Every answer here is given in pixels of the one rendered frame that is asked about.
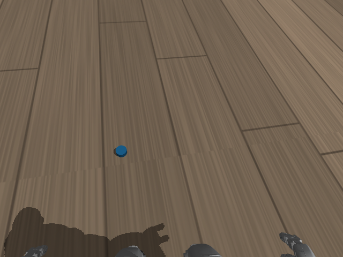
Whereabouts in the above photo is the right robot hand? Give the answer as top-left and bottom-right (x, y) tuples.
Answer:
(279, 232), (315, 257)

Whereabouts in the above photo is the left robot hand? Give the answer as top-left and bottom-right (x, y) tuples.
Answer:
(22, 245), (48, 257)

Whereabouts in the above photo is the tin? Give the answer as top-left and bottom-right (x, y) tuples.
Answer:
(116, 145), (127, 157)

